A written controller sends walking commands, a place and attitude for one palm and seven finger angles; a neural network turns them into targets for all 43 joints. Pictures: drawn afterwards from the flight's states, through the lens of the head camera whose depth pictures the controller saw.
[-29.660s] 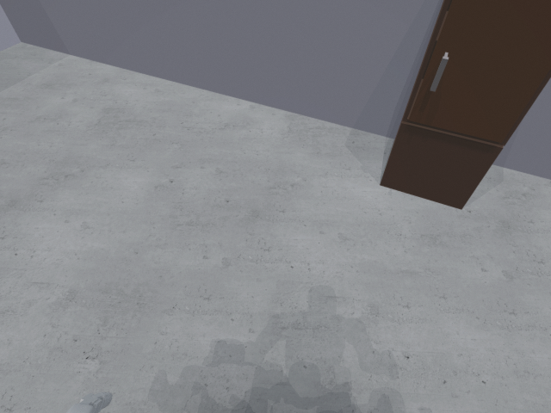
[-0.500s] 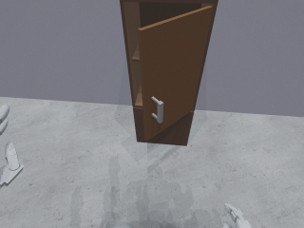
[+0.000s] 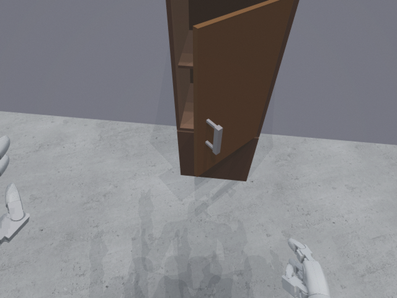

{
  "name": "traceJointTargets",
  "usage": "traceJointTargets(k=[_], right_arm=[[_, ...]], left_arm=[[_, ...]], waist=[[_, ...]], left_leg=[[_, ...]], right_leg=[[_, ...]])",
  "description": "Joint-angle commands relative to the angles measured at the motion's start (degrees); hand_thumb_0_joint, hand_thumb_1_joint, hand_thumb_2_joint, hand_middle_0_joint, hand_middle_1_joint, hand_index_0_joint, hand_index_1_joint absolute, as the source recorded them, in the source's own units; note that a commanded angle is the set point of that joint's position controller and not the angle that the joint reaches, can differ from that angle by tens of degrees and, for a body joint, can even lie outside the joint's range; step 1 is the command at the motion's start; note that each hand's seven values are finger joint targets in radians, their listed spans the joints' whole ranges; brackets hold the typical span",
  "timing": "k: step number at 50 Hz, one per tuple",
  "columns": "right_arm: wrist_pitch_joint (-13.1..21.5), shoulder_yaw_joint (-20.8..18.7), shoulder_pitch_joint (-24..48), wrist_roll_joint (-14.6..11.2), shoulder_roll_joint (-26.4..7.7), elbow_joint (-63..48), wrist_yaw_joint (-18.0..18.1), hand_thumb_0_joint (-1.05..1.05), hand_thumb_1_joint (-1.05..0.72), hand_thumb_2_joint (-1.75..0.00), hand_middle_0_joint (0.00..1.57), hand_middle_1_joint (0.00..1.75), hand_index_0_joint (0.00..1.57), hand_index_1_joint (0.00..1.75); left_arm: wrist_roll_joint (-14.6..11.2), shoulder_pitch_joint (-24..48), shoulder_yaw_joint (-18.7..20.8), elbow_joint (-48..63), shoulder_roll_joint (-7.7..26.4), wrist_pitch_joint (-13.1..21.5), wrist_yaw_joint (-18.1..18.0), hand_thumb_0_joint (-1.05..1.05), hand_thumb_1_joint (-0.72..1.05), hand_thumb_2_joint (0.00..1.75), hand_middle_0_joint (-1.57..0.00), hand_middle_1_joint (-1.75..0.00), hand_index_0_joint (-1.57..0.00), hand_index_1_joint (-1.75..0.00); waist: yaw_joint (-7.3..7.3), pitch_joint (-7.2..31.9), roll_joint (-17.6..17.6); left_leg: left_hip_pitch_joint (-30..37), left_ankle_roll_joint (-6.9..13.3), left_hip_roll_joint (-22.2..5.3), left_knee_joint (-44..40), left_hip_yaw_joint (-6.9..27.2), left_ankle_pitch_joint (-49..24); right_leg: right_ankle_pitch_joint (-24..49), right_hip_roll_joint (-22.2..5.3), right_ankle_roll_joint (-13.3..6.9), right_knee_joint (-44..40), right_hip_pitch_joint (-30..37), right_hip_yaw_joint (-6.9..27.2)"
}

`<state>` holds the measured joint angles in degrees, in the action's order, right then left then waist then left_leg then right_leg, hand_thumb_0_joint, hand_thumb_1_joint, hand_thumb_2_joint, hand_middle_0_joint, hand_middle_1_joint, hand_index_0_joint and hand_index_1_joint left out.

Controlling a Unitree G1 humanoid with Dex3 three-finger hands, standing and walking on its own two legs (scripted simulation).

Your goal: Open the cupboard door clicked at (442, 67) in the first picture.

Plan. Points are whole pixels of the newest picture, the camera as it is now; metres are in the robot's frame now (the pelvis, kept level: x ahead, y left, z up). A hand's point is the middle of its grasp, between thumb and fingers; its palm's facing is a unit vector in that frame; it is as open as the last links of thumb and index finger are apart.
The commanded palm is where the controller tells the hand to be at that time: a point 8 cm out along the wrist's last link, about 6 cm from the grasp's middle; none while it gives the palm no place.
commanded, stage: stop stepping back and stand still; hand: left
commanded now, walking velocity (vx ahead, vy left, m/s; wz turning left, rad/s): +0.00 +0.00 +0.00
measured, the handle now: (213, 137) +0.62 -0.01 -0.11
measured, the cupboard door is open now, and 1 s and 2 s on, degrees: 46 46 46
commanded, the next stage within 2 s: let the arm hang, fingers relaxed in 0.40 s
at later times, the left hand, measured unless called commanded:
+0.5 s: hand (19, 216) +0.20 +0.28 +0.15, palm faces +0.38 -0.79 -0.49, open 7.4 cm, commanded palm none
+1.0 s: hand out of the picture -0.05 +0.18 -0.17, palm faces +0.06 -0.98 -0.20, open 7.2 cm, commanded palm none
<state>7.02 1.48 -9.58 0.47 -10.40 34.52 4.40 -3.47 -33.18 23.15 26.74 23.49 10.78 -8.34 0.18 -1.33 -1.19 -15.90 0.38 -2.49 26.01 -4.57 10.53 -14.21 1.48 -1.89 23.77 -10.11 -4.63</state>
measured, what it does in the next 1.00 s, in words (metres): stands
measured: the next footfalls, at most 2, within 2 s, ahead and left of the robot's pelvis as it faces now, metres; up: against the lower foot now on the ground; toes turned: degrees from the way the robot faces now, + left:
none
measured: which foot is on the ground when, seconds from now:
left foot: down 0.00-1.00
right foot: down 0.00-1.00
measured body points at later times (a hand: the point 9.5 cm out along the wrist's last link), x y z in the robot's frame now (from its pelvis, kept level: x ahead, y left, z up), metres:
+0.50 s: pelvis +0.00 +0.01 +0.00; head +0.03 +0.01 +0.45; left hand +0.17 +0.32 +0.18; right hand +0.17 -0.22 -0.09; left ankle +0.04 +0.11 -0.74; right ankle -0.02 -0.09 -0.74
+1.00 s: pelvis +0.00 +0.00 +0.00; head +0.03 +0.00 +0.45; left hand -0.05 +0.23 -0.16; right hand -0.01 -0.23 -0.16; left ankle +0.04 +0.11 -0.74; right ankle -0.02 -0.09 -0.74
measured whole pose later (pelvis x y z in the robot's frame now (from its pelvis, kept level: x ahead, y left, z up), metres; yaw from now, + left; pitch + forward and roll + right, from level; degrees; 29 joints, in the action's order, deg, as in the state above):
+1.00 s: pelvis +0.00 +0.00 +0.00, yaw +3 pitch -1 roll +0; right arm -1.9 0.9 -16.0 1.4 -10.1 64.7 1.6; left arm 0.3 -18.6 -0.1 -65.0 10.3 -1.2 -0.9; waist 0.2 -4.8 -0.3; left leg -14.9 0.7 -0.8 25.5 -2.2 9.9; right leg -15.1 0.1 -2.0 24.2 -8.4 -7.1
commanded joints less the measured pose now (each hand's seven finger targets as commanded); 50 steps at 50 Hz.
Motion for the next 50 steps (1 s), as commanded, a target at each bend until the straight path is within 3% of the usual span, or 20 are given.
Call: traceJointTargets(k=[1,7,16,24,25,26,27,29,30,31,33,36,41,46,48,50], right_arm=[[2.2,-3.0,3.1,-0.1,-8.2,-7.5,0.8,0.0,-0.9,-0.9,0.2,0.3,0.2,0.3],[2.4,-3.1,3.7,-0.1,-8.4,-7.4,1.2,0.0,-0.9,-0.9,0.2,0.3,0.2,0.3],[2.0,-3.5,3.1,-0.4,-8.8,-7.7,0.9,0.0,-0.9,-0.9,0.2,0.3,0.2,0.3],[1.9,-3.6,3.1,-0.3,-9.0,-7.7,0.9,0.0,-0.9,-0.9,0.2,0.3,0.2,0.3],[4.3,-5.6,5.9,-1.3,-19.0,5.7,-4.9,0.0,-0.9,-0.9,0.2,0.3,0.2,0.3],[0.0,-5.8,1.0,-0.9,-17.0,6.4,-4.9,0.0,-0.9,-0.9,0.2,0.3,0.2,0.3],[-1.2,-5.4,0.0,-0.2,-15.9,6.7,-4.8,0.0,-0.9,-0.9,0.2,0.3,0.2,0.3],[-2.8,-4.2,1.3,0.5,-15.9,6.5,-4.5,0.0,-0.9,-0.9,0.2,0.3,0.2,0.3],[-3.3,-3.9,1.7,0.7,-16.0,7.4,-4.5,0.0,-0.9,-0.9,0.2,0.3,0.2,0.3],[-3.8,-3.8,1.8,0.9,-16.0,8.6,-4.6,0.0,-0.9,-0.9,0.2,0.3,0.2,0.3],[-5.3,-2.9,1.3,1.1,-13.6,11.2,-4.6,0.0,-0.9,-0.9,0.2,0.3,0.2,0.3],[-6.5,-1.8,0.9,1.4,-11.3,15.4,-4.4,0.0,-0.9,-0.9,0.2,0.3,0.2,0.3],[-7.0,-1.5,-1.5,1.1,-7.9,21.6,-3.3,0.0,-0.9,-0.9,0.2,0.3,0.2,0.3],[-7.3,-1.6,-5.6,0.7,-6.3,26.4,-2.7,0.0,-0.9,-0.9,0.2,0.3,0.2,0.3],[-7.5,-1.7,-7.1,0.7,-5.8,27.4,-2.5,0.0,-0.9,-0.9,0.2,0.3,0.2,0.3],[-7.7,-1.7,-8.5,0.7,-5.0,28.5,-2.4,0.0,-0.9,-0.9,0.2,0.3,0.2,0.3]], left_arm=[[0.0,2.8,6.6,10.0,9.2,2.1,-1.3,0.0,0.9,0.9,-0.2,-0.3,-0.2,-0.3],[0.5,6.1,6.4,11.5,10.1,2.0,-1.7,0.0,0.9,0.9,-0.2,-0.3,-0.2,-0.3],[0.0,1.4,6.6,11.1,9.3,2.2,-1.6,0.0,0.9,0.9,-0.2,-0.3,-0.2,-0.3],[-0.2,0.0,6.8,10.1,9.4,2.2,-1.6,0.0,0.9,0.9,-0.2,-0.3,-0.2,-0.3],[5.0,7.0,-17.8,-33.6,-0.2,-4.7,6.5,0.0,0.9,0.9,-0.2,-0.3,-0.2,-0.3],[4.7,7.5,-16.2,-35.8,-0.7,-9.1,7.8,0.0,0.9,0.9,-0.2,-0.3,-0.2,-0.3],[5.1,8.8,-17.0,-37.9,-1.5,-9.6,8.1,0.0,0.9,0.9,-0.2,-0.3,-0.2,-0.3],[5.5,11.2,-17.7,-43.8,-0.7,-9.7,8.3,0.0,0.9,0.9,-0.2,-0.3,-0.2,-0.3],[5.6,13.0,-18.0,-47.4,0.2,-9.6,8.4,0.0,0.9,0.9,-0.2,-0.3,-0.2,-0.3],[5.6,15.1,-18.3,-51.4,0.8,-9.6,8.4,0.0,0.9,0.9,-0.2,-0.3,-0.2,-0.3],[5.2,17.9,-19.5,-59.2,0.1,-10.2,8.0,0.0,0.9,0.9,-0.2,-0.3,-0.2,-0.3],[4.7,18.9,-21.2,-69.5,-1.6,-10.8,7.5,0.0,0.9,0.9,-0.2,-0.3,-0.2,-0.3],[4.2,16.5,-21.3,-81.5,-4.5,-10.6,7.1,0.0,0.9,0.9,-0.2,-0.3,-0.2,-0.3],[3.8,14.8,-21.9,-87.8,-6.0,-10.4,7.1,0.0,0.9,0.9,-0.2,-0.3,-0.2,-0.3],[3.9,14.3,-22.0,-89.3,-6.9,-10.5,7.0,0.0,0.9,0.9,-0.2,-0.3,-0.2,-0.3],[3.8,13.4,-22.2,-90.4,-7.7,-10.6,6.9,0.0,0.9,0.9,-0.2,-0.3,-0.2,-0.3]], waist=[[-0.26,6.0,-1.5],[-0.1,5.3,-3.2],[0.2,7.2,-3.8],[0.17,6.7,-2.2],[-2.48,0.6,-3.0],[-1.5,5.5,-3.4],[-1.08,6.9,-0.7],[-0.12,7.0,5.1],[0.08,6.7,9.7],[-0.15,6.7,12.1],[-0.67,4.3,10.4],[-0.56,3.8,0.7],[-0.12,2.6,-7.2],[-0.52,1.1,-3.4],[-0.63,-1.1,-0.3],[-0.7,-2.0,0.3]], left_leg=[[4.6,0.2,-2.6,-4.8,5.3,-2.4],[5.0,0.0,-1.8,-6.3,5.5,0.0],[5.9,-0.1,-1.7,-6.2,5.7,-7.2],[6.0,-0.2,-1.9,-6.1,5.7,-8.2],[-1.0,0.7,-4.1,2.1,7.9,-15.6],[3.0,0.8,-4.9,1.3,7.4,-18.5],[2.0,2.0,-6.1,1.2,8.7,-17.4],[-1.6,3.6,-6.1,-0.4,10.9,-11.7],[-1.4,3.3,-5.2,-0.1,10.8,-10.1],[0.2,2.9,-4.4,0.8,10.0,-9.3],[1.8,2.1,-3.0,0.9,8.7,-8.7],[3.5,1.4,-2.9,-1.8,7.9,-9.0],[3.5,1.2,-2.9,-4.0,8.0,-4.7],[5.0,1.2,-3.1,-4.2,8.0,-3.8],[4.6,1.3,-3.4,-4.5,7.9,-3.1],[4.5,1.4,-3.2,-5.0,8.0,-2.0]], right_leg=[[5.5,-3.8,2.2,-6.1,-0.9,6.6],[2.7,-3.6,2.1,-7.7,-0.9,5.7],[6.8,-2.9,2.4,-6.4,1.5,4.2],[7.8,-3.1,2.4,-6.6,1.3,4.1],[10.3,-7.2,0.5,3.5,-6.2,1.2],[6.2,-6.9,0.0,2.5,-6.6,4.7],[2.1,-5.9,-0.2,4.2,-6.2,4.2],[1.0,-5.7,-0.4,4.4,-2.6,4.6],[2.1,-6.5,-0.8,2.9,-2.1,5.5],[3.1,-7.8,-1.3,1.8,-3.1,6.5],[3.4,-9.5,-2.0,0.3,-4.9,7.4],[3.6,-8.8,-1.2,-0.3,-3.1,7.2],[1.9,-8.6,-1.4,-3.7,-0.2,7.3],[1.1,-8.7,-1.6,-6.1,-0.7,6.4],[-0.3,-8.6,-1.6,-6.6,-1.7,5.4],[-1.5,-8.4,-1.6,-6.9,-2.3,5.5]])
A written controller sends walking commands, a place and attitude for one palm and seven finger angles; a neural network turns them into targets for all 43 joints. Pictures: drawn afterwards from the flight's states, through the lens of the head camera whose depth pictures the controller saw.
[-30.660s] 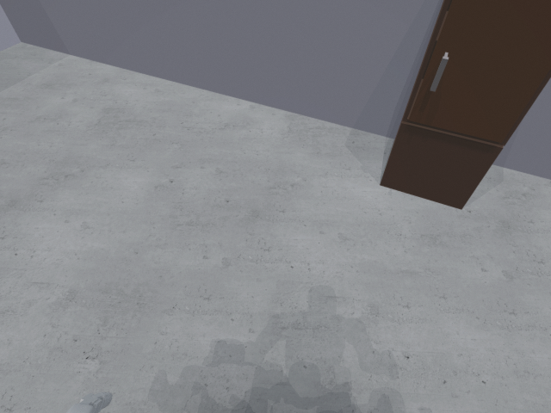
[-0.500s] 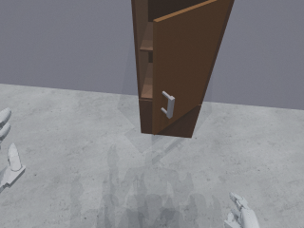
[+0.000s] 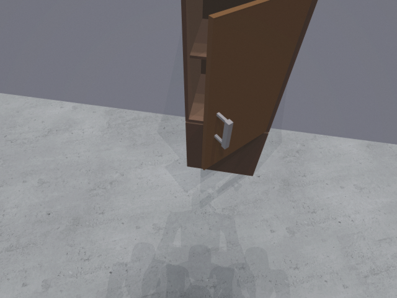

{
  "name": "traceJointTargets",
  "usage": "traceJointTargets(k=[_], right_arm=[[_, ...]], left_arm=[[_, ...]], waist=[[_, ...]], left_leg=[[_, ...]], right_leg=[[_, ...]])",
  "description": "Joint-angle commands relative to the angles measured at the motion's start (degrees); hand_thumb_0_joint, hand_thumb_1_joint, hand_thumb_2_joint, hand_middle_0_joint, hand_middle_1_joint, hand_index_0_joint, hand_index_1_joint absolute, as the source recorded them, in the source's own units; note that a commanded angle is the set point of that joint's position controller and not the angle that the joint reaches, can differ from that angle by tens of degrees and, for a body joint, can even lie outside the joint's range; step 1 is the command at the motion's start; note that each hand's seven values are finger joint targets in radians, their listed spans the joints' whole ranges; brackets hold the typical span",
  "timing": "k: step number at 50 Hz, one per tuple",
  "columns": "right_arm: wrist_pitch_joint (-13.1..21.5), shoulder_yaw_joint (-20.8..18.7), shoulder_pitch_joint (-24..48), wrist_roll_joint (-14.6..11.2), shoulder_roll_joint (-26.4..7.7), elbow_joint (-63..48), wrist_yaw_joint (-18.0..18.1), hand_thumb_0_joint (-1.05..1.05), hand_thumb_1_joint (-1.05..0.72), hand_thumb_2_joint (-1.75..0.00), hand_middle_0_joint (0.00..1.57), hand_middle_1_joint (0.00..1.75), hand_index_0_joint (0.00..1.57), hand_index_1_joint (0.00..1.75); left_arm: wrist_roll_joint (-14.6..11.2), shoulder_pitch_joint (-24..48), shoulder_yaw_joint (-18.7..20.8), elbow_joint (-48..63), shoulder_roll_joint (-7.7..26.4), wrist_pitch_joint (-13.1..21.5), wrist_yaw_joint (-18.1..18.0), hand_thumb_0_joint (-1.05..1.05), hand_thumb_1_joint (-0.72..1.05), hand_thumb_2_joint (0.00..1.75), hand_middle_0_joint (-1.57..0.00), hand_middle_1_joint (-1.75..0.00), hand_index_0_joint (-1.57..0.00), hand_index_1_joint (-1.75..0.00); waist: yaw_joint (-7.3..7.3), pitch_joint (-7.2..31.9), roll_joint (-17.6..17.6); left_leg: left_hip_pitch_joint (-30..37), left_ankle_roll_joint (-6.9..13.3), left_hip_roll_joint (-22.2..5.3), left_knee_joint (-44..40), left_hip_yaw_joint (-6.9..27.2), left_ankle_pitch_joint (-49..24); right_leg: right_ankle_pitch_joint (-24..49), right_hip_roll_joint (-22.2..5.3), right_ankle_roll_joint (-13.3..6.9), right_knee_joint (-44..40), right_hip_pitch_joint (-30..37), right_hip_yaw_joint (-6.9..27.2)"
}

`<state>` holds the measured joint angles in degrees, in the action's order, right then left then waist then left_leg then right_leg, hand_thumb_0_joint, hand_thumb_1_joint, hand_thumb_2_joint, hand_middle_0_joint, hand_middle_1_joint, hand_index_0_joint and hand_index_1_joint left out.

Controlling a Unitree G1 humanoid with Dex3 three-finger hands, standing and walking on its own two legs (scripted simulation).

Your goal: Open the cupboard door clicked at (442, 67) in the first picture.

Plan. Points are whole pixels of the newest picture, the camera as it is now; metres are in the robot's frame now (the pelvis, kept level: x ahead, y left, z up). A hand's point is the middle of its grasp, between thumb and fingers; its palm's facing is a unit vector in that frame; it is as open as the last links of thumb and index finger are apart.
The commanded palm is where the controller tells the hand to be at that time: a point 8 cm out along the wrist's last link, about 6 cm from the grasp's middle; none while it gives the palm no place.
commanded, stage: let the arm hang, fingers relaxed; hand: left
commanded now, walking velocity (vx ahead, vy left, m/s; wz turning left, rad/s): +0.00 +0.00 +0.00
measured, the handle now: (222, 131) +0.62 -0.04 -0.11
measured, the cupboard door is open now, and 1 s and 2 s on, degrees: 46 46 46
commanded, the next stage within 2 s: look to check the result in 0.60 s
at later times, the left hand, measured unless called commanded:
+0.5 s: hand out of the picture +0.01 +0.16 -0.17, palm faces +0.03 -0.98 -0.18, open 7.3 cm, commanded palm none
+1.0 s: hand out of the picture +0.01 +0.15 -0.17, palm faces +0.04 -0.98 -0.20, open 7.3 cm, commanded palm none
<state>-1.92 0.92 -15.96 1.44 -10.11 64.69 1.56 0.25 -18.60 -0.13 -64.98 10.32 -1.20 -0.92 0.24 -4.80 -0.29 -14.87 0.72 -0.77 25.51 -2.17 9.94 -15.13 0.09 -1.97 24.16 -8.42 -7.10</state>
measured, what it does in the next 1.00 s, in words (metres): stands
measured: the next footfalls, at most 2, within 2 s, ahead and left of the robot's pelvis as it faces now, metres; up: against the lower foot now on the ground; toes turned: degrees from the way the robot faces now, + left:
right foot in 1.94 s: +0.03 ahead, -0.17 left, +0.00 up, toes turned -20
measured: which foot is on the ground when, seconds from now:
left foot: down 0.00-1.00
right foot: down 0.00-1.00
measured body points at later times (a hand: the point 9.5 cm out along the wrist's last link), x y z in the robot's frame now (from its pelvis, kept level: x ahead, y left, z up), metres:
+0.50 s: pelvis +0.01 -0.01 +0.00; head +0.02 -0.02 +0.45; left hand +0.01 +0.21 -0.16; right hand -0.01 -0.21 -0.17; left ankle +0.04 +0.11 -0.74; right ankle -0.02 -0.09 -0.74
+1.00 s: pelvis +0.03 -0.02 +0.00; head +0.05 -0.03 +0.45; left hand +0.01 +0.20 -0.15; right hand +0.03 -0.23 -0.17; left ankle +0.04 +0.11 -0.74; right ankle -0.02 -0.09 -0.74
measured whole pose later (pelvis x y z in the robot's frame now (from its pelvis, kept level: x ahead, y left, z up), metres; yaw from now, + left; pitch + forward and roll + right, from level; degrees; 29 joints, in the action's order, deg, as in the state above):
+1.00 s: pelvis +0.03 -0.02 +0.00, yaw +0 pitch -1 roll +1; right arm -0.3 0.4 -14.2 1.4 -8.6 66.3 2.5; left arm 0.2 -16.2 0.5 -66.0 7.6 0.6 -1.8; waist -0.1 -3.3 -1.1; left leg -10.8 -0.6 -1.0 22.9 -2.0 11.2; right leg -16.9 0.5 -2.9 22.3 -4.7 -7.1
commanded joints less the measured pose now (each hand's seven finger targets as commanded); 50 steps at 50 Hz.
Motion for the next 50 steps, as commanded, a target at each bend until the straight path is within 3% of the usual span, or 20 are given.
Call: traceJointTargets(k=[1,7,18,23,50], right_arm=[[1.3,-1.1,-2.6,-0.3,-5.2,-1.4,0.5,0.0,-0.9,-0.9,0.2,0.3,0.2,0.3],[1.4,-1.2,-4.5,-0.3,-3.6,-0.2,0.6,0.0,-0.9,-0.9,0.2,0.3,0.2,0.3],[1.8,-1.2,-4.8,-0.1,-1.3,0.9,0.6,0.0,-0.9,-0.9,0.2,0.3,0.2,0.3],[2.0,-1.1,-4.4,0.0,-1.3,0.8,0.8,0.0,-0.9,-0.9,0.2,0.3,0.2,0.3],[2.2,-1.4,-2.0,-0.3,-3.8,0.4,1.1,0.0,-0.9,-0.9,0.2,0.3,0.2,0.3]], left_arm=[[0.1,-1.6,1.2,0.9,5.3,1.4,-0.6,0.0,0.9,0.9,-0.2,-0.3,-0.2,-0.3],[0.1,-3.3,1.3,-0.3,3.9,1.4,-1.0,0.0,0.9,0.9,-0.2,-0.3,-0.2,-0.3],[0.2,-3.0,1.7,0.2,2.7,1.7,-1.3,0.0,0.9,0.9,-0.2,-0.3,-0.2,-0.3],[0.1,-2.8,1.9,0.1,2.5,1.8,-1.3,0.0,0.9,0.9,-0.2,-0.3,-0.2,-0.3],[0.1,-1.7,2.0,0.0,4.2,2.3,-1.2,0.0,0.9,0.9,-0.2,-0.3,-0.2,-0.3]], waist=[[-0.73,1.6,-0.4],[-0.45,0.5,1.7],[-0.41,-1.1,0.9],[-0.26,-1.0,-1.1],[-0.45,1.1,0.7]], left_leg=[[3.6,1.1,-4.9,-4.5,5.4,-1.5],[3.3,1.3,-4.8,-4.7,5.1,-1.3],[2.4,1.0,-4.5,-4.8,4.6,-3.3],[2.7,1.0,-4.6,-4.8,4.5,-5.2],[6.2,0.8,-5.0,-4.4,4.2,-9.8]], right_leg=[[-0.5,-7.1,-1.5,-7.2,-3.8,7.7],[-1.5,-6.8,-1.4,-6.9,-4.3,7.3],[1.0,-7.0,-1.2,-6.3,-4.0,7.3],[3.2,-7.0,-1.2,-6.2,-2.8,7.4],[12.0,-7.5,-0.8,-7.0,0.4,7.0]])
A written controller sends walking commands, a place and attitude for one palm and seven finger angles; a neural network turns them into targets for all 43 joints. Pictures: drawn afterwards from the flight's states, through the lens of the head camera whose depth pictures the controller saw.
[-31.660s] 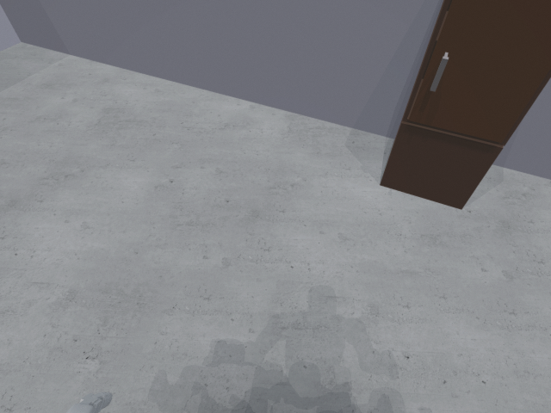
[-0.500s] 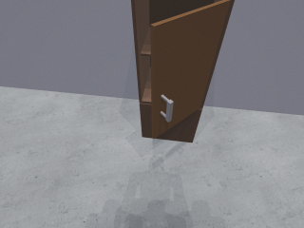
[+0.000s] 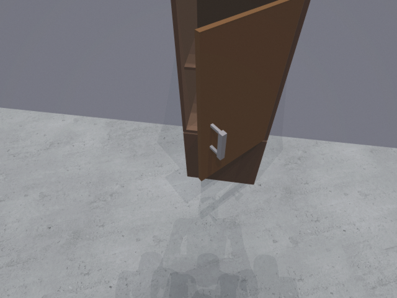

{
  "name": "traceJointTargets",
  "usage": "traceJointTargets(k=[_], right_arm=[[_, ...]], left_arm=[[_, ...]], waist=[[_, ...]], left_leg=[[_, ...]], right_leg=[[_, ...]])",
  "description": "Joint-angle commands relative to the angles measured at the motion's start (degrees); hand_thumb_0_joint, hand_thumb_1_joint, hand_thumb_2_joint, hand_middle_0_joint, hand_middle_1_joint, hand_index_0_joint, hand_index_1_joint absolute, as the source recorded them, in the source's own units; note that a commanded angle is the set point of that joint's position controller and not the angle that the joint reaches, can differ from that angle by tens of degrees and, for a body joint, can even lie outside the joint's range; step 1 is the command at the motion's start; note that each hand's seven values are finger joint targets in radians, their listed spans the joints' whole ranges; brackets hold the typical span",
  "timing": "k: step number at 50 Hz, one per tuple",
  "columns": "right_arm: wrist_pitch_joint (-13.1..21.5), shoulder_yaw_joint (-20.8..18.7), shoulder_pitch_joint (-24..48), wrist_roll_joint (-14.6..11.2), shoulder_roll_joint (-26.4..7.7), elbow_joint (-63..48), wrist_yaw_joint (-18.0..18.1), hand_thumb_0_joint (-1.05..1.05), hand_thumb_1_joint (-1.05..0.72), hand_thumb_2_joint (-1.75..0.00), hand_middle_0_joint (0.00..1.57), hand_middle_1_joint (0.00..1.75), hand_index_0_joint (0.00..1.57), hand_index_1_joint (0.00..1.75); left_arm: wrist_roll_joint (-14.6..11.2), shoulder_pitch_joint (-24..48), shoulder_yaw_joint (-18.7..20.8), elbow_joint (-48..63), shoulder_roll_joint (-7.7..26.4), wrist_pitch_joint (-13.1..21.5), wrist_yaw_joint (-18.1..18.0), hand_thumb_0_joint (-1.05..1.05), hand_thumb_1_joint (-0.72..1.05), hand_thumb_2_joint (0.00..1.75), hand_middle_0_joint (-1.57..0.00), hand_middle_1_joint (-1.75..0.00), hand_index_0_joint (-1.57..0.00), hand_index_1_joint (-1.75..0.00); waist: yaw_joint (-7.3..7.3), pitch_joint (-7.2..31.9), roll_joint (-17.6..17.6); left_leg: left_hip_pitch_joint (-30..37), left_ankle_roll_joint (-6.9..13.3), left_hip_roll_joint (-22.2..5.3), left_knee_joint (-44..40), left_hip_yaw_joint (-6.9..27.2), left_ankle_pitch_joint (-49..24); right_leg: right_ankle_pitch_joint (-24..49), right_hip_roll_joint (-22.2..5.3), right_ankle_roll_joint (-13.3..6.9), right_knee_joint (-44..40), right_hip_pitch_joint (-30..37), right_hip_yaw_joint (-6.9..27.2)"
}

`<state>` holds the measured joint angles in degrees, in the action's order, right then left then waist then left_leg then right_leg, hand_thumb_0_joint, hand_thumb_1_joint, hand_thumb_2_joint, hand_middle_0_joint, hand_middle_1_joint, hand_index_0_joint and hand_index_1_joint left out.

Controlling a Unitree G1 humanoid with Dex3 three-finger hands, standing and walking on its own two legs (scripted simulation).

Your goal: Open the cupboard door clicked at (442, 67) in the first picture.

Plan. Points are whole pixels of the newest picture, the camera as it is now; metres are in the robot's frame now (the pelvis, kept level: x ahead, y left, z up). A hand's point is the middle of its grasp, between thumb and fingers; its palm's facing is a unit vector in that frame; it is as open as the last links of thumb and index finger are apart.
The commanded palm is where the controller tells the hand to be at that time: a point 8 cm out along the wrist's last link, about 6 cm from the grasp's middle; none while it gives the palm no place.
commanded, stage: look to check the result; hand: left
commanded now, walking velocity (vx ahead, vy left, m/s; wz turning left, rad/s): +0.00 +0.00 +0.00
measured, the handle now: (217, 142) +0.59 -0.02 -0.12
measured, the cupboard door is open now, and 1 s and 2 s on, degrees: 46 46 46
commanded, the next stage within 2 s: walk to a spot facing it in 0.16 s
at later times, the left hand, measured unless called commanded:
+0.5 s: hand out of the picture +0.02 +0.18 -0.18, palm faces +0.00 -0.98 -0.22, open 7.3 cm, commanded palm none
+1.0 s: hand out of the picture +0.15 +0.15 -0.17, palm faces -0.28 -0.91 -0.31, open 7.3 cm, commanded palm none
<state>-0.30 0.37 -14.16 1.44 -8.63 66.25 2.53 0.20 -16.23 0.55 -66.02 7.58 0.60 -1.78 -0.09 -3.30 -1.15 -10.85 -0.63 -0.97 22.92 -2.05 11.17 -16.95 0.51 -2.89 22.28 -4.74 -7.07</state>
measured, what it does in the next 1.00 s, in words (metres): steps on the spot, turning right: right foot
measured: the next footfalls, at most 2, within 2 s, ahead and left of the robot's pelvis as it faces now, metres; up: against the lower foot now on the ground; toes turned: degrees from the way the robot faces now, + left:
right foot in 0.94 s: +0.00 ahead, -0.15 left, +0.00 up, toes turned -20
left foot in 1.30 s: +0.09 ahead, +0.06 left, +0.00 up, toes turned -29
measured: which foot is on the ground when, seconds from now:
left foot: down 0.00-0.92, up 0.94-1.00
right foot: down 0.00-0.62, up 0.64-0.92, down 0.94-1.00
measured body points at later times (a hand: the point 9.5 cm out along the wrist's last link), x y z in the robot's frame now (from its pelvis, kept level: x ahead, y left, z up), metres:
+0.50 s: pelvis +0.01 -0.01 -0.01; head +0.03 -0.02 +0.44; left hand +0.02 +0.23 -0.16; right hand +0.02 -0.24 -0.17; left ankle +0.01 +0.13 -0.74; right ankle -0.05 -0.08 -0.74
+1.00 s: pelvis -0.01 -0.03 -0.02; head +0.04 -0.08 +0.42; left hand +0.16 +0.19 -0.14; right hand -0.05 -0.29 -0.19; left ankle +0.00 +0.12 -0.70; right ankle -0.04 -0.13 -0.74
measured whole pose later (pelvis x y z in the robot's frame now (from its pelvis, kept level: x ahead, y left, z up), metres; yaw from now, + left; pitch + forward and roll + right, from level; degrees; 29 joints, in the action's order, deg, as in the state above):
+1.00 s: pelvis -0.01 -0.03 -0.02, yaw -19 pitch +1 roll +1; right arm -3.4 -3.6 -10.2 1.4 -14.1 55.5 1.9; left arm 1.4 -6.8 4.6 -52.6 12.7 -1.7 0.6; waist 0.1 -8.1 -3.2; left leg -22.6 -3.4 -7.7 55.3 -6.9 29.7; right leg -18.8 -0.9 -1.7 38.6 -19.9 -1.4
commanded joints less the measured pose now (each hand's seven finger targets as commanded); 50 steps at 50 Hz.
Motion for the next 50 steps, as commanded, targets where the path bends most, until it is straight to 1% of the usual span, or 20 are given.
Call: traceJointTargets(k=[1,14,17,23,28,29,30,31,32,33,34,35,39,42,44,45,46,47,48,50], right_arm=[[0.6,-0.8,-3.5,-0.2,-5.5,-1.1,0.1,0.0,-0.9,-0.9,0.2,0.3,0.2,0.3],[0.7,-1.1,-2.3,-0.3,-6.7,-1.6,0.3,0.0,-0.9,-0.9,0.2,0.3,0.2,0.3],[0.0,-1.4,-3.2,-0.3,-5.7,-1.8,0.7,0.0,-0.9,-0.9,0.2,0.3,0.2,0.3],[-1.2,-3.6,-1.6,-0.2,-7.0,-5.6,1.1,0.0,-0.9,-0.9,0.2,0.3,0.2,0.3],[-1.1,-4.1,-0.6,-0.4,-6.8,-8.4,1.1,0.0,-0.9,-0.9,0.2,0.3,0.2,0.3],[-0.9,-4.2,-1.8,-0.3,-7.0,-8.4,1.1,0.0,-0.9,-0.9,0.2,0.3,0.2,0.3],[-0.5,-4.4,-3.8,-0.1,-8.5,-8.1,1.2,0.0,-0.9,-0.9,0.2,0.3,0.2,0.3],[-0.2,-4.9,-6.0,0.4,-11.5,-7.7,1.5,0.0,-0.9,-0.9,0.2,0.3,0.2,0.3],[0.1,-5.1,-7.9,0.5,-12.6,-7.7,1.6,0.0,-0.9,-0.9,0.2,0.3,0.2,0.3],[0.3,-4.8,-8.3,0.7,-12.7,-8.0,1.7,0.0,-0.9,-0.9,0.2,0.3,0.2,0.3],[0.6,-4.9,-5.4,0.8,-13.1,-9.4,1.6,0.0,-0.9,-0.9,0.2,0.3,0.2,0.3],[0.7,-4.8,-2.5,0.9,-13.2,-10.7,1.5,0.0,-0.9,-0.9,0.2,0.3,0.2,0.3],[0.9,-4.8,-0.1,1.0,-13.3,-12.0,0.9,0.0,-0.9,-0.9,0.2,0.3,0.2,0.3],[0.4,-5.7,-0.4,0.8,-15.1,-12.7,0.2,0.0,-0.9,-0.9,0.2,0.3,0.2,0.3],[0.0,-6.2,1.3,0.5,-15.7,-13.5,-0.1,0.0,-0.9,-0.9,0.2,0.3,0.2,0.3],[-0.3,-6.2,2.6,0.0,-14.5,-14.4,-0.4,0.0,-0.9,-0.9,0.2,0.3,0.2,0.3],[-0.7,-5.2,3.4,-0.5,-9.5,-17.1,-0.8,0.0,-0.9,-0.9,0.2,0.3,0.2,0.3],[-1.4,-5.0,5.1,-0.4,-10.5,-18.8,-0.7,0.0,-0.9,-0.9,0.2,0.3,0.2,0.3],[-1.6,-5.2,6.8,-0.7,-10.0,-18.1,-0.3,0.0,-0.9,-0.9,0.2,0.3,0.2,0.3],[-1.4,-5.1,6.7,-0.6,-10.0,-17.7,-0.4,0.0,-0.9,-0.9,0.2,0.3,0.2,0.3]], left_arm=[[0.2,-4.1,1.3,1.1,7.0,0.6,-0.4,0.0,0.9,0.9,-0.2,-0.3,-0.2,-0.3],[0.2,-2.5,1.7,1.9,8.6,0.7,-0.5,0.0,0.9,0.9,-0.2,-0.3,-0.2,-0.3],[0.4,-3.4,2.3,2.3,8.1,-0.2,-0.6,0.0,0.9,0.9,-0.2,-0.3,-0.2,-0.3],[1.0,-1.3,5.0,6.3,11.4,-2.1,0.1,0.0,0.9,0.9,-0.2,-0.3,-0.2,-0.3],[1.1,0.9,6.0,8.5,12.5,-2.5,0.5,0.0,0.9,0.9,-0.2,-0.3,-0.2,-0.3],[1.1,2.2,6.0,9.2,12.4,-2.6,0.6,0.0,0.9,0.9,-0.2,-0.3,-0.2,-0.3],[1.0,3.3,5.8,10.1,11.4,-2.7,0.9,0.0,0.9,0.9,-0.2,-0.3,-0.2,-0.3],[0.8,3.9,5.4,11.4,9.3,-2.9,1.2,0.0,0.9,0.9,-0.2,-0.3,-0.2,-0.3],[0.8,6.0,5.3,12.6,8.5,-3.1,1.3,0.0,0.9,0.9,-0.2,-0.3,-0.2,-0.3],[1.1,6.9,5.7,13.0,9.5,-3.4,1.6,0.0,0.9,0.9,-0.2,-0.3,-0.2,-0.3],[1.2,6.7,5.9,13.3,8.7,-3.4,2.1,0.0,0.9,0.9,-0.2,-0.3,-0.2,-0.3],[1.2,6.4,5.9,13.3,8.1,-3.4,2.6,0.0,0.9,0.9,-0.2,-0.3,-0.2,-0.3],[1.2,7.2,5.4,14.7,7.0,-3.8,3.4,0.0,0.9,0.9,-0.2,-0.3,-0.2,-0.3],[1.2,6.9,5.1,15.3,7.9,-3.3,3.5,0.0,0.9,0.9,-0.2,-0.3,-0.2,-0.3],[1.3,3.9,5.5,14.7,9.3,-3.0,3.5,0.0,0.9,0.9,-0.2,-0.3,-0.2,-0.3],[1.5,0.6,6.2,13.8,12.5,-2.6,3.2,0.0,0.9,0.9,-0.2,-0.3,-0.2,-0.3],[2.1,-0.8,7.6,13.8,19.8,-1.9,2.2,0.0,0.9,0.9,-0.2,-0.3,-0.2,-0.3],[1.2,-3.1,7.9,13.8,22.1,-2.0,1.6,0.0,0.9,0.9,-0.2,-0.3,-0.2,-0.3],[1.4,-1.1,7.8,14.1,20.7,-2.1,1.0,0.0,0.9,0.9,-0.2,-0.3,-0.2,-0.3],[1.5,4.6,7.1,15.9,16.9,-2.1,0.5,0.0,0.9,0.9,-0.2,-0.3,-0.2,-0.3]], waist=[[-0.11,0.0,1.2],[-0.05,0.7,1.5],[0.04,0.4,2.5],[0.13,0.1,5.7],[-0.28,-0.5,6.0],[-1.14,0.1,3.6],[-1.93,1.3,-1.9],[-2.43,1.9,-12.5],[-2.99,1.9,-18.4],[-2.7,2.3,-10.8],[-0.92,2.2,-6.3],[0.2,2.5,-4.8],[0.49,3.1,-8.2],[-0.23,4.7,-9.2],[1.9,5.4,-6.6],[4.05,6.0,0.4],[4.96,5.2,21.8],[6.66,6.4,18.8],[5.2,5.0,16.3],[2.36,4.9,15.0]], left_leg=[[2.6,2.1,-4.8,-1.7,4.0,-11.3],[3.1,2.0,-4.9,-1.2,3.5,-13.5],[3.0,1.5,-5.5,1.4,1.1,-12.7],[-2.8,0.1,-5.0,9.5,-3.3,-2.8],[-3.8,-0.6,-4.4,11.3,-3.4,5.0],[-0.1,-0.3,-5.3,7.7,-2.8,0.6],[5.3,1.2,-9.1,3.4,0.2,-7.4],[9.1,5.5,-17.3,-1.4,8.3,-15.2],[8.4,10.6,-24.8,-6.0,13.1,-21.3],[6.1,12.3,-26.4,-6.4,13.3,-18.7],[5.5,12.1,-25.2,-6.0,10.9,-17.2],[5.4,10.9,-23.3,-5.6,6.9,-16.4],[3.2,8.1,-19.8,-4.4,-2.3,-15.7],[3.2,6.6,-20.1,-0.2,-5.1,-15.4],[-0.4,3.6,-18.8,6.3,-7.5,-11.3],[-6.0,0.8,-15.2,14.6,-10.1,-3.0],[-20.4,-3.0,-5.8,29.0,-13.0,21.5],[-21.7,-2.8,-4.0,39.4,-4.8,26.8],[-23.5,-2.4,-4.5,45.0,-0.5,24.0],[-24.1,-2.8,-5.1,45.9,2.1,17.2]], right_leg=[[14.6,-7.9,0.1,-5.0,-3.1,7.2],[21.5,-8.1,0.4,-4.7,-0.8,7.0],[25.9,-8.1,0.6,-3.2,-2.0,8.2],[25.2,-10.3,-3.4,-0.4,-4.3,14.9],[27.7,-11.5,-6.1,1.5,-7.6,19.7],[26.6,-9.9,-4.9,3.2,-10.3,18.7],[22.6,-5.8,-2.3,7.3,-14.4,14.9],[9.0,-0.3,0.6,16.8,-20.3,9.3],[-14.9,0.9,1.9,31.7,-23.7,6.7],[-17.3,-0.3,2.1,40.8,-24.6,10.1],[-15.4,-1.7,2.4,43.1,-26.0,10.2],[-12.7,-2.7,3.0,42.9,-26.4,9.5],[-9.1,-3.9,4.0,32.1,-21.6,5.7],[-8.2,-2.3,3.4,21.8,-16.1,2.4],[0.7,-1.4,2.7,11.5,-8.5,1.4],[9.4,-3.6,1.6,4.0,-1.8,4.9],[23.7,-18.2,-4.2,-3.5,3.8,27.6],[30.6,-23.4,-9.7,-3.7,1.1,32.8],[26.2,-20.1,-10.9,-2.2,-0.7,32.0],[24.2,-15.6,-9.4,-0.2,-1.7,26.6]])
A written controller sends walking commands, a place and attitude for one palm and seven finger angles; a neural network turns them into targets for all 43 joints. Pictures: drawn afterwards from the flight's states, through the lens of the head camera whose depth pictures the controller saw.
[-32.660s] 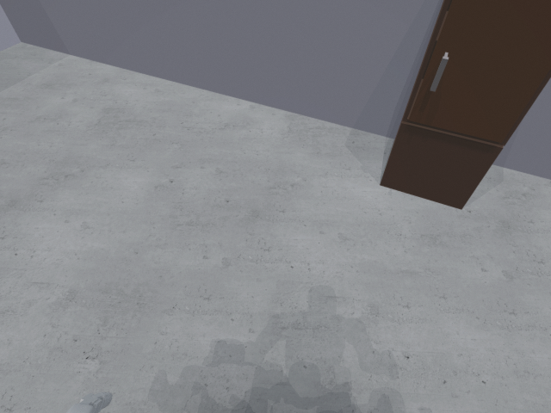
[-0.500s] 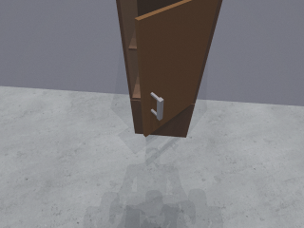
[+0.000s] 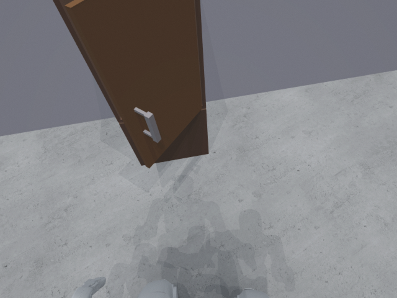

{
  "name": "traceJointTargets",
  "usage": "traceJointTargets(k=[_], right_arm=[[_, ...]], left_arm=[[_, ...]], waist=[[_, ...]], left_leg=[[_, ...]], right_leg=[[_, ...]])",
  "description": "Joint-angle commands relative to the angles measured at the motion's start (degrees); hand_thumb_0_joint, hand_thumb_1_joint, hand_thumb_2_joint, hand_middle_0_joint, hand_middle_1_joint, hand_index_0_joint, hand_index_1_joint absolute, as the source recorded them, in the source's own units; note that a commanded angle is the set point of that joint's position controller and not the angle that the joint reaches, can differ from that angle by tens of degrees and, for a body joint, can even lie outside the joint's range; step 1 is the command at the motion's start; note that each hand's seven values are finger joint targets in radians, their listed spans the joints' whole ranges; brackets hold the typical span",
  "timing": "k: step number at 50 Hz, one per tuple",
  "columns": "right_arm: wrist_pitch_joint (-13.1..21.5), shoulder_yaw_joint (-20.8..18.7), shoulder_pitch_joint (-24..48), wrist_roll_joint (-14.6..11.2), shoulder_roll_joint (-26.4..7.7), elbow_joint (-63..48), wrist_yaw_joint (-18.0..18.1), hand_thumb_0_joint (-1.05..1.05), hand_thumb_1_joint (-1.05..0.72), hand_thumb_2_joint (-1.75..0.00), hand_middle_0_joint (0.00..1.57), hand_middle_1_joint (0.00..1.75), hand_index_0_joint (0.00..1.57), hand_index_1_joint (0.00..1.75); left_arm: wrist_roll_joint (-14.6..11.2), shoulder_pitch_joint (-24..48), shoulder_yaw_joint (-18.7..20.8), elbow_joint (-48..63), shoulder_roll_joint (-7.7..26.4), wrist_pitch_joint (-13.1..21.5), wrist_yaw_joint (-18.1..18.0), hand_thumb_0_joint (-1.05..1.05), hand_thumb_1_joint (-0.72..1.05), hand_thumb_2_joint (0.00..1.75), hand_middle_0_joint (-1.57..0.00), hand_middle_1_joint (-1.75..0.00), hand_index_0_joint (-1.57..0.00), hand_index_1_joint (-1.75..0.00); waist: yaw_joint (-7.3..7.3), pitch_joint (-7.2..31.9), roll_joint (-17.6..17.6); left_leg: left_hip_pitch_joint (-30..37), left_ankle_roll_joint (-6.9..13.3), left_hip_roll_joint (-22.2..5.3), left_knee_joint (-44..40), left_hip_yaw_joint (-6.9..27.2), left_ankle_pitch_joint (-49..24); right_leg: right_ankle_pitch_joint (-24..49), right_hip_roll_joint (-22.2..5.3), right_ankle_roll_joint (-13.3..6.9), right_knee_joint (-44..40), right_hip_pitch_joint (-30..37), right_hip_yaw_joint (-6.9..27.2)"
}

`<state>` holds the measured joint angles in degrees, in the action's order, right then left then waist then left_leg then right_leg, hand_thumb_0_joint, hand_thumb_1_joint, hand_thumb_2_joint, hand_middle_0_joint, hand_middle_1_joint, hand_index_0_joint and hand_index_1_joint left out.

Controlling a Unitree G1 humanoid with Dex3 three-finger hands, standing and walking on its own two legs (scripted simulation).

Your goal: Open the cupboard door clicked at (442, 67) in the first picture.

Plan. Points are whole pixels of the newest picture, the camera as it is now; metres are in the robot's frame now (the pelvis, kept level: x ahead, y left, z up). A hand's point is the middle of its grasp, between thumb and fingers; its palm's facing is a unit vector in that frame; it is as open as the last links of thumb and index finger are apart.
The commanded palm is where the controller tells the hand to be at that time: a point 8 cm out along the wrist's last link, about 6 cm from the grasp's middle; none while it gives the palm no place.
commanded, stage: walk to a spot facing it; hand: left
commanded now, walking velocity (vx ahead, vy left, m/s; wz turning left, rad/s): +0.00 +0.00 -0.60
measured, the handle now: (148, 125) +0.57 +0.20 -0.10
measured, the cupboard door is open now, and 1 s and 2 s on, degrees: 46 46 46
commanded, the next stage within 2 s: none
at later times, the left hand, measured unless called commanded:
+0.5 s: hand (130, 277) +0.17 +0.19 -0.15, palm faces -0.25 -0.95 -0.21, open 7.4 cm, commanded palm none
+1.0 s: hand (175, 251) +0.23 +0.09 -0.16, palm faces -0.55 -0.81 -0.21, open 7.4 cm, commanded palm none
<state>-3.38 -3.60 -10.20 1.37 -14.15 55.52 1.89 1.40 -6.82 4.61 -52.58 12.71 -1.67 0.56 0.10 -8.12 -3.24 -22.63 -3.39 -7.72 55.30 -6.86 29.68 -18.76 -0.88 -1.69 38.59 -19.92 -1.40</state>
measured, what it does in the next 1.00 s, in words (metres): steps on the spot, turning right: left foot, then right foot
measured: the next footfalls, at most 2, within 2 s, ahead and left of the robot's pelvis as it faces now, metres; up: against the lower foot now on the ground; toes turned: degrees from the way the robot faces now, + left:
left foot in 0.30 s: +0.07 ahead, +0.12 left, +0.00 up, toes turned -11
right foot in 0.64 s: +0.02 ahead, -0.14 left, +0.00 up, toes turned -27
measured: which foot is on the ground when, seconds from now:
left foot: up 0.00-0.28, down 0.30-0.64, up 0.66-0.98, down 1.00-1.00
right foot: down 0.00-0.30, up 0.32-0.62, down 0.64-1.00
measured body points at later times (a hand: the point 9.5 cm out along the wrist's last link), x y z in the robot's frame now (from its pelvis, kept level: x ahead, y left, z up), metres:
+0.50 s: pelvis +0.02 +0.01 +0.02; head +0.09 +0.01 +0.46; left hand +0.18 +0.24 -0.13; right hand +0.02 -0.25 -0.12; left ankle +0.03 +0.13 -0.72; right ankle -0.03 -0.12 -0.65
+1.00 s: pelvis +0.05 -0.03 +0.01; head +0.09 -0.05 +0.45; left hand +0.26 +0.13 -0.14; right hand -0.04 -0.29 -0.12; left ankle +0.12 +0.07 -0.72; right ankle -0.02 -0.13 -0.72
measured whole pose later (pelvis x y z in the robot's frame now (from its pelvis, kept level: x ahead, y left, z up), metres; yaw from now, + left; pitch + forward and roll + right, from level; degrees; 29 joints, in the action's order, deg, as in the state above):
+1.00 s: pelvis +0.05 -0.03 +0.01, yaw -36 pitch +2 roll -1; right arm -1.1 -2.5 -10.4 0.6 -12.9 50.6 1.7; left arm 1.0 -10.3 3.5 -51.8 12.6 -2.9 0.4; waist -0.1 -4.1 0.8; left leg -18.3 -2.7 -1.8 33.6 -1.0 18.6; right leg -16.1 4.8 -0.8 32.7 -18.2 7.4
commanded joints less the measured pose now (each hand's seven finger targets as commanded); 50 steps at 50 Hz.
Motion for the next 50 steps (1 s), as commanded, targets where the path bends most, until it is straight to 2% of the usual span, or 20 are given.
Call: traceJointTargets(k=[1,9,12,13,14,15,16,18,21,27,30,31,32,34,37,40,45,48,49,50], right_arm=[[1.7,-1.0,2.7,-0.5,-4.0,-6.8,0.0,0.0,-0.9,-0.9,0.2,0.3,0.2,0.3],[2.4,-0.6,3.1,-1.2,-2.7,-8.5,0.1,0.0,-0.9,-0.9,0.2,0.3,0.2,0.3],[3.0,-0.6,-1.4,-1.4,-3.0,-7.5,0.5,0.0,-0.9,-0.9,0.2,0.3,0.2,0.3],[3.5,-0.7,-4.4,-1.3,-4.6,-6.7,0.8,0.0,-0.9,-0.9,0.2,0.3,0.2,0.3],[4.2,-1.4,-5.5,-0.5,-9.6,-6.8,1.1,0.0,-0.9,-0.9,0.2,0.3,0.2,0.3],[4.0,-2.0,-6.6,0.2,-13.5,-7.7,1.3,0.0,-0.9,-0.9,0.2,0.3,0.2,0.3],[4.0,-1.6,-5.9,0.5,-13.0,-7.7,1.7,0.0,-0.9,-0.9,0.2,0.3,0.2,0.3],[4.4,-0.5,-2.8,0.7,-9.4,-8.5,1.6,0.0,-0.9,-0.9,0.2,0.3,0.2,0.3],[4.2,-0.2,-2.5,0.5,-8.3,-8.5,1.3,0.0,-0.9,-0.9,0.2,0.3,0.2,0.3],[3.7,-1.5,-6.8,0.5,-10.6,-6.4,0.5,0.0,-0.9,-0.9,0.2,0.3,0.2,0.3],[3.4,-1.9,-5.2,-0.2,-11.2,-6.7,0.2,0.0,-0.9,-0.9,0.2,0.3,0.2,0.3],[3.3,-1.3,-4.8,-1.0,-7.5,-8.3,-0.2,0.0,-0.9,-0.9,0.2,0.3,0.2,0.3],[2.8,-0.4,-1.8,-1.0,-5.6,-10.9,0.0,0.0,-0.9,-0.9,0.2,0.3,0.2,0.3],[2.1,-0.5,0.6,-1.0,-5.7,-9.4,0.8,0.0,-0.9,-0.9,0.2,0.3,0.2,0.3],[1.4,-0.6,-0.7,-0.8,-4.7,-7.5,-0.2,0.0,-0.9,-0.9,0.2,0.3,0.2,0.3],[1.1,-0.7,-1.5,-0.7,-3.9,-6.9,-0.6,0.0,-0.9,-0.9,0.2,0.3,0.2,0.3],[2.3,-0.6,-1.3,-1.1,-3.6,-8.0,-0.3,0.0,-0.9,-0.9,0.2,0.3,0.2,0.3],[3.4,-0.5,-7.1,-1.1,-4.1,-6.5,0.4,0.0,-0.9,-0.9,0.2,0.3,0.2,0.3],[4.1,-0.9,-9.5,-0.5,-7.7,-5.9,0.7,0.0,-0.9,-0.9,0.2,0.3,0.2,0.3],[4.3,-2.0,-11.8,0.7,-14.1,-6.3,0.8,0.0,-0.9,-0.9,0.2,0.3,0.2,0.3]], left_arm=[[0.2,-4.2,2.8,3.2,11.0,0.3,-1.8,0.0,0.9,0.9,-0.2,-0.3,-0.2,-0.3],[0.5,-5.9,3.0,3.3,11.8,0.5,-1.6,0.0,0.9,0.9,-0.2,-0.3,-0.2,-0.3],[0.1,-3.6,2.8,3.7,11.0,0.1,-1.3,0.0,0.9,0.9,-0.2,-0.3,-0.2,-0.3],[-0.4,-2.3,2.5,4.4,9.9,-0.1,-1.2,0.0,0.9,0.9,-0.2,-0.3,-0.2,-0.3],[-0.9,-3.4,1.7,5.6,6.4,-0.3,-0.6,0.0,0.9,0.9,-0.2,-0.3,-0.2,-0.3],[-0.7,-2.4,1.3,7.1,5.7,-0.1,0.1,0.0,0.9,0.9,-0.2,-0.3,-0.2,-0.3],[0.1,-0.2,1.6,7.3,7.6,-0.3,0.6,0.0,0.9,0.9,-0.2,-0.3,-0.2,-0.3],[0.2,-1.9,1.9,5.4,7.1,-0.2,0.9,0.0,0.9,0.9,-0.2,-0.3,-0.2,-0.3],[-0.4,-1.9,1.1,5.2,4.9,-0.9,1.6,0.0,0.9,0.9,-0.2,-0.3,-0.2,-0.3],[-0.3,1.8,0.2,6.4,4.6,-0.3,2.0,0.0,0.9,0.9,-0.2,-0.3,-0.2,-0.3],[-0.2,-5.3,0.9,4.2,7.6,0.4,1.6,0.0,0.9,0.9,-0.2,-0.3,-0.2,-0.3],[0.4,-10.2,2.3,2.7,13.9,0.9,0.7,0.0,0.9,0.9,-0.2,-0.3,-0.2,-0.3],[-0.3,-13.4,3.1,1.6,17.9,0.9,-0.1,0.0,0.9,0.9,-0.2,-0.3,-0.2,-0.3],[-0.3,-9.9,2.9,2.2,14.8,0.4,-1.4,0.0,0.9,0.9,-0.2,-0.3,-0.2,-0.3],[0.0,-2.5,2.0,4.9,11.7,0.3,-1.7,0.0,0.9,0.9,-0.2,-0.3,-0.2,-0.3],[0.1,-2.1,1.7,5.3,12.2,0.4,-1.2,0.0,0.9,0.9,-0.2,-0.3,-0.2,-0.3],[0.2,-2.6,2.2,5.2,12.5,0.2,-0.9,0.0,0.9,0.9,-0.2,-0.3,-0.2,-0.3],[-0.4,-1.1,2.0,5.3,11.0,0.0,-0.9,0.0,0.9,0.9,-0.2,-0.3,-0.2,-0.3],[-0.8,-1.2,1.5,6.2,8.3,-0.2,-0.6,0.0,0.9,0.9,-0.2,-0.3,-0.2,-0.3],[-1.0,-2.0,0.8,7.8,4.9,-0.2,0.3,0.0,0.9,0.9,-0.2,-0.3,-0.2,-0.3]], waist=[[1.58,10.3,14.1],[1.5,11.7,11.1],[-1.13,11.9,10.3],[-2.71,12.6,7.4],[-2.63,13.2,-6.4],[-2.93,11.6,-14.9],[-3.01,9.2,-7.5],[-0.25,9.7,-6.6],[0.14,10.8,-7.3],[-2.45,10.7,-9.9],[1.9,13.0,-4.2],[4.02,16.7,12.8],[5.85,16.5,22.0],[4.6,13.5,20.5],[0.58,10.8,12.0],[0.06,8.9,10.4],[0.44,9.2,12.2],[-2.49,11.8,10.2],[-3.29,12.8,1.3],[-4.02,12.3,-15.5]], left_leg=[[-10.1,-0.3,2.3,12.1,6.4,-3.2],[-2.6,0.2,5.9,-7.6,6.8,-3.9],[8.2,0.7,7.0,-23.3,6.9,-12.0],[16.3,1.5,5.0,-31.4,7.7,-16.5],[23.5,5.7,-7.4,-38.0,21.0,-18.5],[21.5,12.9,-20.6,-40.7,31.6,-26.0],[15.6,15.4,-20.9,-39.8,30.3,-31.4],[16.8,13.3,-14.7,-34.5,19.5,-48.1],[18.6,10.2,-9.2,-32.8,7.3,-50.2],[19.8,9.1,-10.8,-29.2,3.5,-49.9],[11.9,4.2,-8.3,-17.8,-0.2,-42.6],[-2.2,0.6,-2.3,-4.9,-5.4,-22.6],[-10.5,-1.0,3.5,6.5,-1.2,8.4],[-14.0,-0.6,1.5,13.2,6.8,4.7],[-7.6,-1.1,1.8,9.4,6.5,-3.9],[-4.3,-1.1,3.8,3.5,5.3,-6.7],[0.4,-0.4,5.9,-11.2,5.3,-6.0],[12.9,0.3,6.0,-27.9,5.5,-14.9],[20.1,3.1,-1.3,-35.8,13.7,-10.3],[23.6,9.5,-16.9,-42.8,31.6,-1.9]], right_leg=[[27.2,-12.9,-9.8,-16.1,12.1,19.4],[28.8,-11.0,-10.3,-15.4,12.2,24.1],[26.5,-7.7,-6.6,-12.1,5.7,24.3],[21.4,-5.0,-3.8,-9.4,-0.2,21.6],[4.6,2.9,-0.2,-1.4,-10.6,15.0],[-17.0,5.1,3.0,13.3,-15.3,4.6],[-15.8,2.8,3.7,23.3,-15.0,6.4],[-11.3,1.0,4.6,30.9,-15.6,5.5],[-6.7,-0.1,5.3,26.1,-12.9,1.4],[-5.7,0.9,3.2,3.8,-3.3,-4.1],[11.6,0.7,0.8,-13.3,13.9,-3.5],[31.5,-12.4,-3.9,-15.8,27.9,12.7],[52.0,-22.8,-10.5,-15.5,27.9,23.4],[38.6,-17.8,-12.6,-14.9,22.3,23.0],[25.6,-12.7,-9.6,-16.9,11.5,16.9],[16.7,-10.5,-8.9,-19.2,6.6,17.6],[17.7,-9.7,-9.1,-17.4,6.6,22.1],[15.9,-6.5,-4.9,-12.4,1.6,21.7],[2.0,-0.9,-2.0,-7.0,-6.7,17.6],[-16.2,7.0,1.4,7.8,-16.8,6.5]])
